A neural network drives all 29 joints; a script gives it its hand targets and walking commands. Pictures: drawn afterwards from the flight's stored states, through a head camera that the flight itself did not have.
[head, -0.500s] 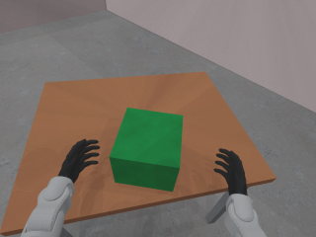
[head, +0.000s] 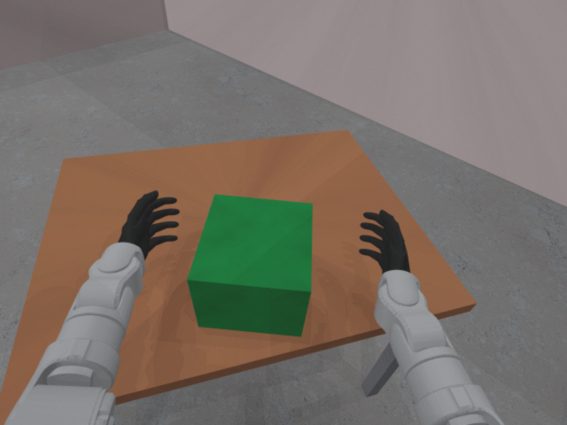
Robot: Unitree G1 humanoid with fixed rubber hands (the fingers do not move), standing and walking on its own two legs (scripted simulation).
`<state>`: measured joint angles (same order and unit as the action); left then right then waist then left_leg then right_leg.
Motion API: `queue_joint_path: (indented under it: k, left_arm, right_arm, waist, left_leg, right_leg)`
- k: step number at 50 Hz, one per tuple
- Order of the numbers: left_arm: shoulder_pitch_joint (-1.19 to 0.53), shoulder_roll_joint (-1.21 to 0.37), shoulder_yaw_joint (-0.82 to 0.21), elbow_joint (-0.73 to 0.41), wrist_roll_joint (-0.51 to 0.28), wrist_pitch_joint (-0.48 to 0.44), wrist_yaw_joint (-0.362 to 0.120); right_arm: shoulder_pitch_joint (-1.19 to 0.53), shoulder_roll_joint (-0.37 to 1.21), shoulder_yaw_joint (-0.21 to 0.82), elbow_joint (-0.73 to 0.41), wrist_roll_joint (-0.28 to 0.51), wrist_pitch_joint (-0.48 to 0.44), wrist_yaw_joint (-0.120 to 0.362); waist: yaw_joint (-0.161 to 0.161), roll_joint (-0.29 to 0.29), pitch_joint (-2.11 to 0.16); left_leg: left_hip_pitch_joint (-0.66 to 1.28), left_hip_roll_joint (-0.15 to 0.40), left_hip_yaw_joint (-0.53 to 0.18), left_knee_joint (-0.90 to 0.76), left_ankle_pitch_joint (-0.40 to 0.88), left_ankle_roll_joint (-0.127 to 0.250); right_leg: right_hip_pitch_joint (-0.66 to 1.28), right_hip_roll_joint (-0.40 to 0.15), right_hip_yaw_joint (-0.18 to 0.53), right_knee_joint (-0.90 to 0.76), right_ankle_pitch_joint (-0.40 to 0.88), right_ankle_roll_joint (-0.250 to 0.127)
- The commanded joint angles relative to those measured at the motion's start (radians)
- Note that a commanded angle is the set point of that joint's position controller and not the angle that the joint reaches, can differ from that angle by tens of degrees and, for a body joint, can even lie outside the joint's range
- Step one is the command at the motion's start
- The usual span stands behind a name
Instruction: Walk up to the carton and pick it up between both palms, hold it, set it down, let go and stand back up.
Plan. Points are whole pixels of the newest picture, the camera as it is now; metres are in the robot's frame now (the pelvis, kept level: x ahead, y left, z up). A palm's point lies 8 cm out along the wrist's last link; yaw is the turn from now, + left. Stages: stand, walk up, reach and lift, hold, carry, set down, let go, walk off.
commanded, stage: reach and lift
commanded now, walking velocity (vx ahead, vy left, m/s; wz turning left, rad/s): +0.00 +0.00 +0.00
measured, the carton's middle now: (256, 263) +0.43 +0.02 -0.05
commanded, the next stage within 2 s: none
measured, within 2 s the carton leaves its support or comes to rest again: neither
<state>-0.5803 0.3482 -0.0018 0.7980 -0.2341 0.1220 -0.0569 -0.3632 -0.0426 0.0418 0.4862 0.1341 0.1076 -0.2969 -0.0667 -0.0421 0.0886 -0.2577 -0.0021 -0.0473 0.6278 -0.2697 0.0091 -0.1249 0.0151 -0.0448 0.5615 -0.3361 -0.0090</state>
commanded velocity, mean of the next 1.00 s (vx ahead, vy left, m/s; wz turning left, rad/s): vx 0.00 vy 0.00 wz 0.00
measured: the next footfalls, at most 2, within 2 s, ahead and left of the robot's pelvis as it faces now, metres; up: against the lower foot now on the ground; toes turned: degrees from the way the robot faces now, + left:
none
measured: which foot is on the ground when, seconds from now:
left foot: down 0.00-1.00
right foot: down 0.00-1.00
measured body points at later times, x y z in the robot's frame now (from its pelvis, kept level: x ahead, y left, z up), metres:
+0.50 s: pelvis +0.01 +0.00 +0.00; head +0.03 +0.03 +0.45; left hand +0.46 +0.19 +0.10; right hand +0.40 -0.17 +0.09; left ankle +0.05 +0.11 -0.73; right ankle -0.01 -0.12 -0.73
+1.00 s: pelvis +0.02 +0.01 +0.00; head +0.08 +0.03 +0.44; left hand +0.47 +0.20 +0.03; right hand +0.40 -0.18 +0.03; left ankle +0.05 +0.11 -0.73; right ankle -0.01 -0.12 -0.73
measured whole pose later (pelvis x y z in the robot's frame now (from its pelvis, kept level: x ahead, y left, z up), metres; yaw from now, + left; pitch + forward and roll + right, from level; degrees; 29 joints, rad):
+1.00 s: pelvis +0.02 +0.01 +0.00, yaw -1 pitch +15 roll -2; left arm -0.89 0.34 0.00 1.44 -0.25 -0.28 -0.04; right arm -0.70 -0.04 -0.01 1.11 0.15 -0.22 -0.21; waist -0.12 -0.01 -0.15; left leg -0.65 0.00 -0.05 0.63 -0.24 0.01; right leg -0.52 0.02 -0.04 0.56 -0.30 0.00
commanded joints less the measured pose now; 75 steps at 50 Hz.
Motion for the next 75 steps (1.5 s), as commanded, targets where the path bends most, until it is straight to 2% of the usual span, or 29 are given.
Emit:
queue_joint_path:
  k: [1,9,10,13,14,15,17,19,23,25,29,31,33,36,38,47,48,52,54,56,57,59,61,63,64,71,72,74,75]
  left_arm:
    - [-0.569,0.192,0.028,-0.112,-0.044,-0.081,0.011]
    - [-0.792,0.179,-0.054,0.044,-0.073,-0.144,0.027]
    - [-0.763,0.193,-0.047,0.064,-0.074,-0.147,0.032]
    - [-0.822,0.183,-0.067,0.155,-0.069,-0.159,0.029]
    - [-0.815,0.182,-0.047,0.097,-0.05,-0.167,0.034]
    - [-0.839,0.186,-0.048,0.09,-0.043,-0.165,0.034]
    - [-0.836,0.185,-0.041,0.144,-0.036,-0.15,0.037]
    - [-0.828,0.19,-0.049,0.163,-0.037,-0.147,0.035]
    - [-0.872,0.189,-0.028,0.124,-0.008,-0.152,0.037]
    - [-0.867,0.182,-0.02,0.206,-0.005,-0.139,0.037]
    - [-0.931,0.197,-0.035,0.221,-0.014,-0.187,0.036]
    - [-0.888,0.179,-0.034,0.258,-0.016,-0.193,0.03]
    - [-0.882,0.153,-0.049,0.295,0.001,-0.207,0.031]
    - [-0.85,0.14,-0.038,0.28,-0.005,-0.257,0.024]
    - [-0.845,0.139,-0.045,0.356,-0.003,-0.284,0.025]
    - [-0.813,0.066,-0.088,0.507,0.019,-0.435,0.01]
    - [-0.817,0.071,-0.062,0.491,0.015,-0.458,0.011]
    - [-0.792,0.035,-0.067,0.492,0.051,-0.531,0.021]
    - [-0.784,0.027,-0.029,0.516,0.068,-0.55,0.02]
    - [-0.768,0.008,0.001,0.482,0.104,-0.574,0.028]
    - [-0.75,0.021,0.015,0.492,0.112,-0.585,0.028]
    - [-0.757,0.002,0.046,0.461,0.145,-0.592,0.034]
    - [-0.73,0.022,0.076,0.461,0.161,-0.601,0.044]
    - [-0.755,-0.012,0.082,0.416,0.17,-0.604,0.044]
    - [-0.759,0.018,0.115,0.409,0.194,-0.608,0.05]
    - [-0.728,-0.1,0.149,0.437,0.245,-0.604,0.041]
    - [-0.698,-0.119,0.171,0.448,0.276,-0.612,0.035]
    - [-0.737,-0.163,0.18,0.403,0.306,-0.618,0.029]
    - [-0.722,-0.236,0.195,0.426,0.331,-0.621,0.015]
  right_arm:
    - [-0.581,-0.096,-0.13,-0.051,0.061,-0.029,0.006]
    - [-0.784,-0.13,-0.181,0.127,0.043,-0.046,0.019]
    - [-0.789,-0.134,-0.158,0.09,0.066,-0.054,0.019]
    - [-0.857,-0.122,-0.164,0.139,0.071,-0.057,0.022]
    - [-0.837,-0.14,-0.144,0.147,0.079,-0.072,0.022]
    - [-0.843,-0.158,-0.16,0.164,0.076,-0.085,0.024]
    - [-0.864,-0.151,-0.16,0.183,0.076,-0.083,0.025]
    - [-0.867,-0.17,-0.165,0.189,0.072,-0.097,0.019]
    - [-0.883,-0.181,-0.17,0.271,0.085,-0.126,0.023]
    - [-0.903,-0.18,-0.163,0.293,0.078,-0.129,0.023]
    - [-0.949,-0.169,-0.195,0.308,0.049,-0.151,0.027]
    - [-0.932,-0.168,-0.152,0.33,0.071,-0.164,0.028]
    - [-0.926,-0.173,-0.169,0.378,0.077,-0.18,0.036]
    - [-0.894,-0.137,-0.144,0.357,0.056,-0.224,0.04]
    - [-0.901,-0.141,-0.162,0.4,0.055,-0.234,0.05]
    - [-0.835,-0.102,-0.156,0.54,0.033,-0.374,0.084]
    - [-0.857,-0.111,-0.151,0.494,0.024,-0.403,0.087]
    - [-0.785,-0.114,-0.184,0.622,0.014,-0.483,0.099]
    - [-0.783,-0.099,-0.165,0.611,0.02,-0.518,0.108]
    - [-0.743,-0.091,-0.178,0.608,0.0,-0.566,0.105]
    - [-0.752,-0.091,-0.169,0.592,0.012,-0.578,0.108]
    - [-0.754,-0.083,-0.19,0.627,-0.001,-0.601,0.106]
    - [-0.733,-0.085,-0.185,0.6,0.006,-0.62,0.108]
    - [-0.732,-0.081,-0.201,0.631,-0.022,-0.632,0.103]
    - [-0.735,-0.076,-0.2,0.63,-0.022,-0.637,0.099]
    - [-0.723,0.013,-0.19,0.637,-0.061,-0.667,0.099]
    - [-0.703,0.054,-0.168,0.626,-0.061,-0.677,0.108]
    - [-0.721,0.106,-0.213,0.623,-0.125,-0.684,0.105]
    - [-0.71,0.18,-0.187,0.655,-0.137,-0.696,0.122]
  waist:
    - [-0.025,0.17,-0.45]
    - [-0.086,0.189,-0.551]
    - [-0.051,0.185,-0.562]
    - [-0.06,0.198,-0.59]
    - [-0.039,0.222,-0.615]
    - [-0.068,0.214,-0.638]
    - [-0.041,0.212,-0.659]
    - [-0.059,0.178,-0.697]
    - [-0.074,0.254,-0.728]
    - [-0.06,0.199,-0.704]
    - [-0.082,0.21,-0.776]
    - [-0.056,0.193,-0.73]
    - [-0.071,0.229,-0.705]
    - [-0.05,0.197,-0.766]
    - [-0.045,0.178,-0.751]
    - [-0.06,0.206,-0.815]
    - [-0.031,0.194,-0.849]
    - [-0.064,0.249,-0.898]
    - [-0.033,0.222,-0.933]
    - [-0.03,0.255,-1.003]
    - [-0.003,0.222,-1.022]
    - [-0.02,0.254,-1.042]
    - [0.022,0.228,-1.083]
    - [-0.024,0.224,-1.083]
    - [-0.003,0.219,-1.103]
    - [-0.006,0.173,-1.047]
    - [0.019,0.17,-1.066]
    - [-0.014,0.178,-1.094]
    - [0.013,0.181,-1.057]
  left_leg:
    - [0.1,0.04,0.038,-0.181,0.155,-0.012]
    - [0.1,0.053,0.018,-0.146,0.168,-0.032]
    - [0.105,0.049,0.02,-0.136,0.194,-0.03]
    - [0.083,0.046,0.025,-0.124,0.223,-0.029]
    - [0.118,0.05,0.017,-0.11,0.29,-0.043]
    - [0.148,0.048,0.01,-0.098,0.334,-0.051]
    - [0.156,0.049,0.02,-0.096,0.348,-0.053]
    - [0.168,0.048,0.017,-0.085,0.386,-0.051]
    - [0.249,0.05,0.007,-0.051,0.543,-0.081]
    - [0.221,0.051,0.01,-0.058,0.503,-0.067]
    - [0.179,0.045,0.016,-0.045,0.49,-0.066]
    - [0.184,0.041,0.025,-0.039,0.522,-0.063]
    - [0.2,0.044,0.015,-0.038,0.499,-0.078]
    - [0.189,0.038,0.018,-0.016,0.549,-0.069]
    - [0.133,0.039,0.017,-0.021,0.459,-0.064]
    - [0.049,0.031,0.006,0.044,0.435,-0.071]
    - [0.038,0.032,0.014,0.056,0.449,-0.075]
    - [0.037,0.031,0.002,0.1,0.505,-0.105]
    - [0.035,0.032,0.005,0.119,0.521,-0.102]
    - [0.078,0.03,0.011,0.132,0.618,-0.115]
    - [0.051,0.028,0.023,0.131,0.61,-0.106]
    - [0.079,0.037,0.015,0.133,0.654,-0.121]
    - [0.06,0.031,0.028,0.133,0.64,-0.111]
    - [0.085,0.034,0.029,0.138,0.691,-0.116]
    - [0.046,0.033,0.038,0.139,0.675,-0.111]
    - [0.016,0.026,0.04,0.139,0.685,-0.098]
    - [0.007,0.021,0.052,0.14,0.687,-0.093]
    - [-0.003,0.024,0.055,0.136,0.674,-0.101]
    - [0.006,0.018,0.055,0.125,0.714,-0.102]
  right_leg:
    - [-0.128,-0.015,0.058,-0.137,0.254,0.009]
    - [-0.245,-0.014,0.035,-0.136,0.226,0.003]
    - [-0.239,-0.015,0.041,-0.131,0.254,0.0]
    - [-0.254,-0.017,0.039,-0.122,0.293,0.006]
    - [-0.25,-0.01,0.031,-0.108,0.333,0.004]
    - [-0.264,-0.004,0.023,-0.118,0.348,0.003]
    - [-0.275,-0.001,0.024,-0.125,0.345,0.003]
    - [-0.269,0.002,0.02,-0.123,0.4,0.007]
    - [-0.332,0.016,0.004,-0.123,0.443,0.007]
    - [-0.327,0.016,0.009,-0.13,0.427,0.008]
    - [-0.339,0.009,0.009,-0.111,0.432,0.014]
    - [-0.348,0.008,0.012,-0.106,0.481,0.021]
    - [-0.396,0.01,0.003,-0.116,0.397,0.012]
    - [-0.375,0.005,0.006,-0.092,0.483,0.023]
    - [-0.406,0.004,0.008,-0.081,0.406,0.022]
    - [-0.527,-0.005,-0.014,-0.036,0.34,0.012]
    - [-0.535,0.001,-0.014,-0.021,0.354,0.013]
    - [-0.582,0.006,-0.03,0.015,0.358,0.01]
    - [-0.614,0.009,-0.028,0.015,0.333,0.01]
    - [-0.607,0.011,-0.031,0.017,0.441,0.013]
    - [-0.573,0.007,-0.018,0.017,0.477,0.018]
    - [-0.575,0.015,-0.019,0.021,0.469,0.022]
    - [-0.558,0.016,-0.022,0.009,0.462,0.021]
    - [-0.566,0.016,-0.024,0.009,0.537,0.026]
    - [-0.545,0.018,-0.02,0.017,0.533,0.029]
    - [-0.499,0.01,-0.016,0.029,0.644,0.045]
    - [-0.468,0.005,-0.004,0.034,0.672,0.045]
    - [-0.446,0.003,-0.008,0.021,0.702,0.047]
    - [-0.42,-0.001,-0.008,0.027,0.735,0.049]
